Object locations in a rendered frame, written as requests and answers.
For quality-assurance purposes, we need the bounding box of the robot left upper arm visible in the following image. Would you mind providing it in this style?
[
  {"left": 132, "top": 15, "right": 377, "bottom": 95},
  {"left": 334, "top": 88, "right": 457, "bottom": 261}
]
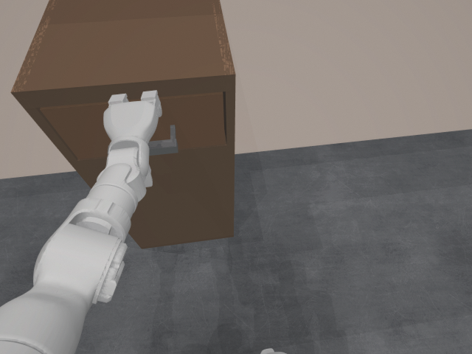
[{"left": 0, "top": 223, "right": 128, "bottom": 354}]

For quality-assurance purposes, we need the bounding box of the cabinet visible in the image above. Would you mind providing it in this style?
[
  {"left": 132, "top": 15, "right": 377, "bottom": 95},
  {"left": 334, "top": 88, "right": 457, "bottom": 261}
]
[{"left": 11, "top": 0, "right": 235, "bottom": 249}]

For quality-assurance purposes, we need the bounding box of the robot left forearm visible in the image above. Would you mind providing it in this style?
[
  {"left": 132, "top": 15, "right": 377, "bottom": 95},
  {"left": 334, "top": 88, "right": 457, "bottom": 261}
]
[{"left": 33, "top": 136, "right": 150, "bottom": 285}]

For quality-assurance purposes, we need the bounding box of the handle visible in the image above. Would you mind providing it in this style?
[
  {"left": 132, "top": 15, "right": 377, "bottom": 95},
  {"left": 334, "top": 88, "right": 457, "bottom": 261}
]
[{"left": 108, "top": 125, "right": 178, "bottom": 156}]

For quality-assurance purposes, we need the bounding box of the drawer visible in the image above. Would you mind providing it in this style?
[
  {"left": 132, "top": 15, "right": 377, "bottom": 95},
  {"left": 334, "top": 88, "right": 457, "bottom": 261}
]
[{"left": 40, "top": 92, "right": 225, "bottom": 159}]

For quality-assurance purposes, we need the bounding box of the robot left hand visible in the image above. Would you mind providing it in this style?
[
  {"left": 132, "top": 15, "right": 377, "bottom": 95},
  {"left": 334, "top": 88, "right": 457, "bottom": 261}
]
[{"left": 103, "top": 90, "right": 162, "bottom": 187}]

